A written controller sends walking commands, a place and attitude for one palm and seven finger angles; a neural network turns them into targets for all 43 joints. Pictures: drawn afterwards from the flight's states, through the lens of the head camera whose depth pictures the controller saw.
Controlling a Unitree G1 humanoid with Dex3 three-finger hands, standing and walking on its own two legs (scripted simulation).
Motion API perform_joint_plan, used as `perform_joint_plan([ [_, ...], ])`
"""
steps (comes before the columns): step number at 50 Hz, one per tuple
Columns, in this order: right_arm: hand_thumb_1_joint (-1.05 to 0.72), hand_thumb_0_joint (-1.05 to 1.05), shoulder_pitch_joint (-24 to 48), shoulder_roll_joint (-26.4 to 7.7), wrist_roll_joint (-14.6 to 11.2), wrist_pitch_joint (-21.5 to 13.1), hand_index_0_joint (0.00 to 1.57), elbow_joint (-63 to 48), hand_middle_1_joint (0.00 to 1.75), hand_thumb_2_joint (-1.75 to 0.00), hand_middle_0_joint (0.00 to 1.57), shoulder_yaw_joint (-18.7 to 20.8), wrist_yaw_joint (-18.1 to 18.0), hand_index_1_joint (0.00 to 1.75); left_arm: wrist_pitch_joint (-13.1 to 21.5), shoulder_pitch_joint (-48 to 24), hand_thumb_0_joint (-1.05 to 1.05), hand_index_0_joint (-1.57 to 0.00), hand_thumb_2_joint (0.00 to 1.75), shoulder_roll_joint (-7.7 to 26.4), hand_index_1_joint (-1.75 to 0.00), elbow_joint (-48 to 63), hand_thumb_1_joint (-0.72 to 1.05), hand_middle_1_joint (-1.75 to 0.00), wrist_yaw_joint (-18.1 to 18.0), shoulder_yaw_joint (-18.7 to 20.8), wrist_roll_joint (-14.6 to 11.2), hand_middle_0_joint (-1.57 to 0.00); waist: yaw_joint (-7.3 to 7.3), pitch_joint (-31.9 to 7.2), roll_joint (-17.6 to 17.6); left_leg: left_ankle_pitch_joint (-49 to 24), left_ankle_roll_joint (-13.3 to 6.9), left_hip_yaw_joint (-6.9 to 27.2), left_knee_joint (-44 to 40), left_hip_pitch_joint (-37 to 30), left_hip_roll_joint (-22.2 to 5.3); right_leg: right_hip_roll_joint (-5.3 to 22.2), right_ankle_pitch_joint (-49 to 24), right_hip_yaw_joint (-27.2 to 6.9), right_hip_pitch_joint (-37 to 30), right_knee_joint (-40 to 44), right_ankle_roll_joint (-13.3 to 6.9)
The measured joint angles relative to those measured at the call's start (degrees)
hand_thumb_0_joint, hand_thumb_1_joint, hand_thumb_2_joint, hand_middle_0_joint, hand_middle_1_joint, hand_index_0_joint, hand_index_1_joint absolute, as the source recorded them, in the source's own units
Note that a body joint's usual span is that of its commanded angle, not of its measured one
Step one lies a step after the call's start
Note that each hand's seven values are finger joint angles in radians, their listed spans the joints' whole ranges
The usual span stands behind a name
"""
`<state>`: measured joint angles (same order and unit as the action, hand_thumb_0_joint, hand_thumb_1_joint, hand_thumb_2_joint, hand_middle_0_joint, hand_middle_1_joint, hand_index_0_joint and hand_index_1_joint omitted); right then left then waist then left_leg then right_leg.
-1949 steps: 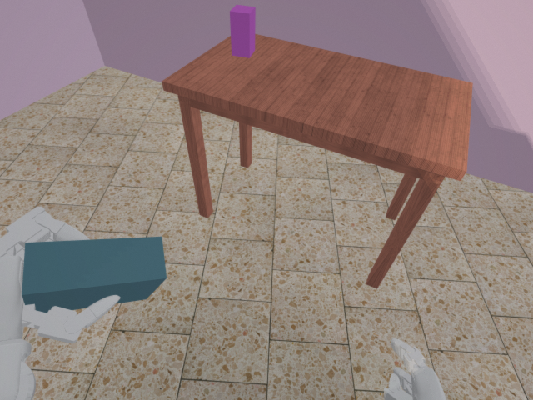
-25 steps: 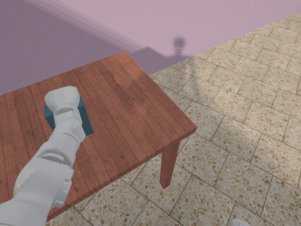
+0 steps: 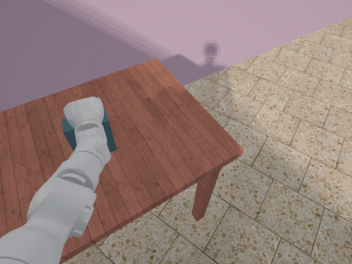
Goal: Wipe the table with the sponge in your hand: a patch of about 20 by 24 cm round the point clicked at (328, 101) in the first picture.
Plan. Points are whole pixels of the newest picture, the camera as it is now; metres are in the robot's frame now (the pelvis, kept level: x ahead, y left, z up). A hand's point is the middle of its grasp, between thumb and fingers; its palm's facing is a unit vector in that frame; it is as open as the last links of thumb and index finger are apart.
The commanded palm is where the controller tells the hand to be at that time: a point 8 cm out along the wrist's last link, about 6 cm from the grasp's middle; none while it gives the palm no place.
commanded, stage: wipe back along the third lane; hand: left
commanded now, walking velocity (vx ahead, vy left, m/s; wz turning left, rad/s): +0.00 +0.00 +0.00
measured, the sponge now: (93, 141) +0.43 +0.23 -0.01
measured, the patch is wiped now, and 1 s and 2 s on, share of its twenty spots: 1.00 1.00 1.00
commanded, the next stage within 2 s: slide back across to the middle lane in 1.44 s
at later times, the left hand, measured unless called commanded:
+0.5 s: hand (96, 136) +0.41 +0.20 +0.04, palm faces -0.01 -0.05 -1.00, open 9.6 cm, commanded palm +0.36 +0.18 +0.08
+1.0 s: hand (102, 155) +0.36 +0.18 +0.04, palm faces -0.01 -0.05 -1.00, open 9.6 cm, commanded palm +0.31 +0.15 +0.08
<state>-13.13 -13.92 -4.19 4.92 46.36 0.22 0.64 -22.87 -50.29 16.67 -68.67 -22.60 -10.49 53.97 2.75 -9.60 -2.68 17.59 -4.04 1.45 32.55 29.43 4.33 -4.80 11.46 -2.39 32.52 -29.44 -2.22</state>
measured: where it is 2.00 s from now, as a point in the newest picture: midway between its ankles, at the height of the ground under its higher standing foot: outside the picture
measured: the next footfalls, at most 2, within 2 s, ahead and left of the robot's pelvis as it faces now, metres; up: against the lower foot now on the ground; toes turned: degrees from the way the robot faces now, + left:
none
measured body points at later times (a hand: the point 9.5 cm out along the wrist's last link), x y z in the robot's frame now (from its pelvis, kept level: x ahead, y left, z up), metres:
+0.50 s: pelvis +0.03 +0.01 +0.01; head +0.04 +0.01 +0.46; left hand +0.41 +0.20 +0.10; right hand +0.23 -0.20 -0.10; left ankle -0.03 +0.07 -0.73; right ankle +0.02 -0.10 -0.73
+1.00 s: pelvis +0.01 +0.00 +0.01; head -0.01 -0.01 +0.46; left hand +0.35 +0.18 +0.10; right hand +0.22 -0.21 -0.09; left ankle -0.03 +0.07 -0.73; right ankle +0.02 -0.10 -0.73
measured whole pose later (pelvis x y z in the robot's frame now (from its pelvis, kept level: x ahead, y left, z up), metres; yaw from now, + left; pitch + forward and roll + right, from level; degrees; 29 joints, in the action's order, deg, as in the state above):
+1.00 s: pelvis +0.01 +0.00 +0.01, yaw +1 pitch +5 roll -1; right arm -2.5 -13.1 -5.3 14.1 40.3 -1.5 2.0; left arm -37.4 -26.8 7.3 -36.5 -16.7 -24.4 54.5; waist -3.5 -8.3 -2.6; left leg 17.4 -4.3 2.0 28.4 15.6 5.1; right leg -3.9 12.9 -2.0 19.5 -27.7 -2.5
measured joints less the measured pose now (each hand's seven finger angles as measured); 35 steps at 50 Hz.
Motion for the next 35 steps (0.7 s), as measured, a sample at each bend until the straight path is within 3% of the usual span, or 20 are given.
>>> perform_joint_plan([
  [10,-0.91,0.01,3.55,0.68,-0.15,1.57,0.2,-0.1,0.3,-0.9,0.19,-0.21,0.47,0.3,-3.46,2.74,0.0,-0.76,1.11,-3.7,-1.44,3.98,-0.47,-1.47,-0.02,-3.44,-1.52,-0.74,-2.13,-0.25,0.2,0.43,-0.58,0.36,-1.56,-3.53,0.54,0.56,0.94,0.11,-3.44,1.07,0.45],
  [23,-0.91,0.01,9.74,0.74,-0.33,6.41,0.2,-2.98,0.3,-0.9,0.19,0.13,1.72,0.3,-9.7,12.71,0.0,-0.75,1.11,-8.95,-1.46,19.06,-0.46,-1.48,2.56,-10.08,-0.9,-0.73,-5.82,-0.82,0.04,1.31,-0.76,1.36,-3.01,-9.24,1.04,1.13,2.49,0.9,-9.28,2.24,0.63],
  [35,-0.91,0.01,14.25,1.6,-0.8,9.41,0.2,-6.4,0.3,-0.9,0.19,-1.63,1.56,0.3,-13.99,20.67,0.01,-0.75,1.11,-10.25,-1.46,29.35,-0.47,-1.48,5.26,-13.61,0.65,-0.73,-6.68,0.16,0.27,1.05,-0.83,1.01,-3.84,-13.18,0.94,1.07,2.39,0.66,-12.81,2.37,0.43],
])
